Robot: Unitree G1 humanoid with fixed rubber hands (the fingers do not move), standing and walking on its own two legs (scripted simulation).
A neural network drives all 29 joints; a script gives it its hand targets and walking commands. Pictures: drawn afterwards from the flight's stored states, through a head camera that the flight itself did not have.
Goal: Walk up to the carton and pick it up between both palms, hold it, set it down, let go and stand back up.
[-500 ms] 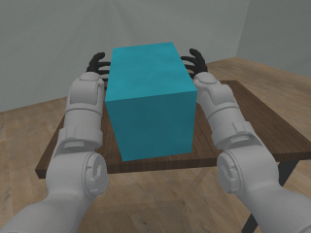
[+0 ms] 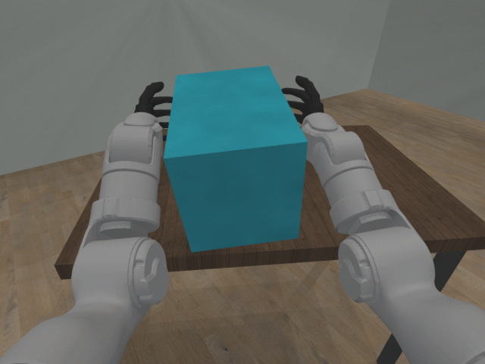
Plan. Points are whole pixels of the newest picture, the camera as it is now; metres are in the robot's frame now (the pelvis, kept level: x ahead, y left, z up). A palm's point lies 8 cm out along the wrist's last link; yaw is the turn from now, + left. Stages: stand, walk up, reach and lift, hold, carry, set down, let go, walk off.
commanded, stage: hold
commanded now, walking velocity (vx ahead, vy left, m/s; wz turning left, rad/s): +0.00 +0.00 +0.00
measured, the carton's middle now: (233, 151) +0.38 +0.02 +0.25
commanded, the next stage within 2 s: set down in 0.46 s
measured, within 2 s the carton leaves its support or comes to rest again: neither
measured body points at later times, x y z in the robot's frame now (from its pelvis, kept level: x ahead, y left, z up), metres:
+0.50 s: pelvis +0.00 +0.00 +0.00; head -0.10 +0.01 +0.44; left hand +0.38 +0.16 +0.29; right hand +0.39 -0.10 +0.30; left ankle +0.08 +0.10 -0.74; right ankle +0.03 -0.12 -0.74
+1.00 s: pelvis +0.01 +0.00 +0.00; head -0.07 +0.05 +0.44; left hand +0.41 +0.19 +0.27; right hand +0.43 -0.07 +0.30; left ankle +0.08 +0.10 -0.74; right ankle +0.03 -0.12 -0.74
